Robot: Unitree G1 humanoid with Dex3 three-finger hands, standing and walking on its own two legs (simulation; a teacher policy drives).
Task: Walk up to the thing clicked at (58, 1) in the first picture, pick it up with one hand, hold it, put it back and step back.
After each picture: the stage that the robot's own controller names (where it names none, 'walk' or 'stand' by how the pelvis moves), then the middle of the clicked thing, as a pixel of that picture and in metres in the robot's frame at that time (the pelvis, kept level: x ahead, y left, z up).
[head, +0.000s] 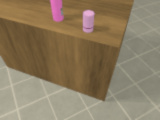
stand; (56, 1) +0.95 +0.17 +0.02
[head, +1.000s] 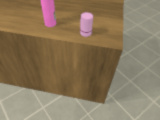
walk; (47, 5) +0.85 +0.18 +0.04
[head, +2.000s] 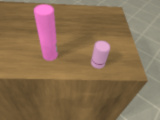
stand; (47, 35) +0.55 +0.16 +0.04
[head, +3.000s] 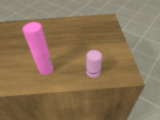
walk; (40, 51) +0.51 +0.21 +0.03
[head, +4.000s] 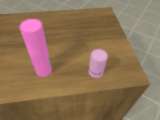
stand; (38, 51) +0.46 +0.19 +0.04
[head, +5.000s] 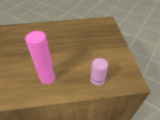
stand; (42, 60) +0.45 +0.18 +0.02
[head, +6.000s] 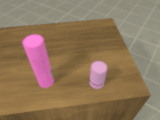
stand; (40, 64) +0.44 +0.19 +0.02
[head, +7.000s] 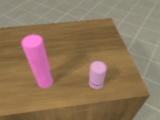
stand; (39, 64) +0.43 +0.19 +0.02
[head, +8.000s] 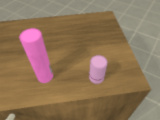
rise first; (39, 59) +0.44 +0.20 +0.02
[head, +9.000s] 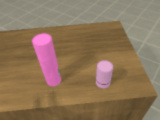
go down; (48, 62) +0.45 +0.19 +0.02
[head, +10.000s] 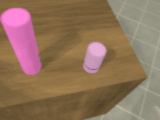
go down; (25, 47) +0.44 +0.18 +0.06
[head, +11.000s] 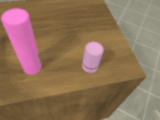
approach; (25, 46) +0.45 +0.18 +0.07
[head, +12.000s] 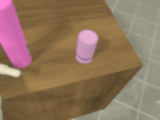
close in; (11, 37) +0.46 +0.19 +0.10
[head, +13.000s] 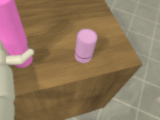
lift; (12, 35) +0.46 +0.19 +0.10
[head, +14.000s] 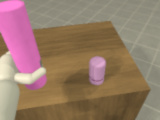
lift; (24, 51) +0.33 +0.18 +0.22
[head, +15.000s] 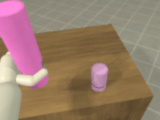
hold; (25, 52) +0.32 +0.17 +0.23
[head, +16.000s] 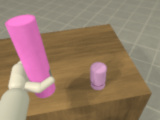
hold; (35, 61) +0.33 +0.15 +0.19
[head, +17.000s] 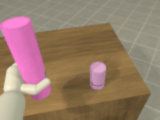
hold; (30, 63) +0.32 +0.17 +0.18
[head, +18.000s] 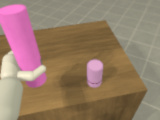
crouch; (26, 50) +0.36 +0.18 +0.19
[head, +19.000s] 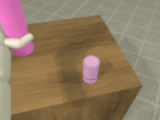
lower; (12, 18) +0.45 +0.20 +0.23
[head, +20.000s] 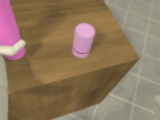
lower; (3, 25) +0.49 +0.20 +0.11
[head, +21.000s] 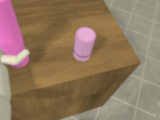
lower; (8, 35) +0.46 +0.19 +0.10
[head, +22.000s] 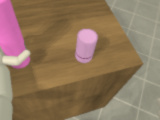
lower; (9, 36) +0.46 +0.19 +0.10
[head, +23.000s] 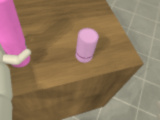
lower; (10, 34) +0.46 +0.19 +0.10
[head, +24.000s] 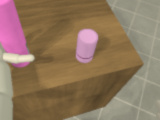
open; (11, 35) +0.46 +0.19 +0.10
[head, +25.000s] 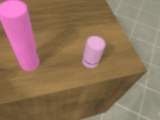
sink last; (23, 41) +0.45 +0.18 +0.08
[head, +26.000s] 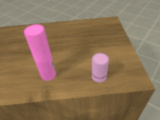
sink last; (42, 55) +0.46 +0.21 +0.06
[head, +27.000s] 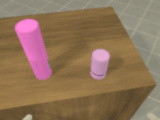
stand; (36, 53) +0.44 +0.19 +0.07
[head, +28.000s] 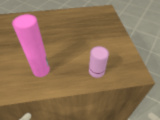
stand; (34, 50) +0.45 +0.20 +0.08
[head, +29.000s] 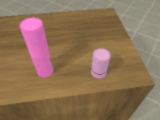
stand; (39, 51) +0.45 +0.19 +0.06
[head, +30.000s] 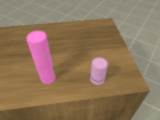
stand; (43, 60) +0.46 +0.19 +0.02
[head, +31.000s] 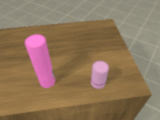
stand; (42, 64) +0.44 +0.18 +0.02
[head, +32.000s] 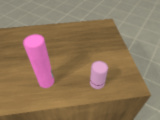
stand; (41, 64) +0.44 +0.19 +0.02
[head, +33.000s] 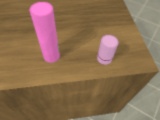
walk; (47, 36) +0.50 +0.14 +0.04
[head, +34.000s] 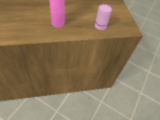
walk; (57, 2) +0.73 +0.15 +0.03
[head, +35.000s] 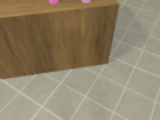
stand; out of the picture +1.08 +0.25 +0.04
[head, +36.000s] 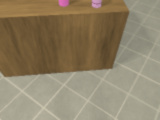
stand; out of the picture +1.07 +0.16 +0.03
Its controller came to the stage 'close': yes
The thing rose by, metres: 0.20
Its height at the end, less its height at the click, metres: +0.00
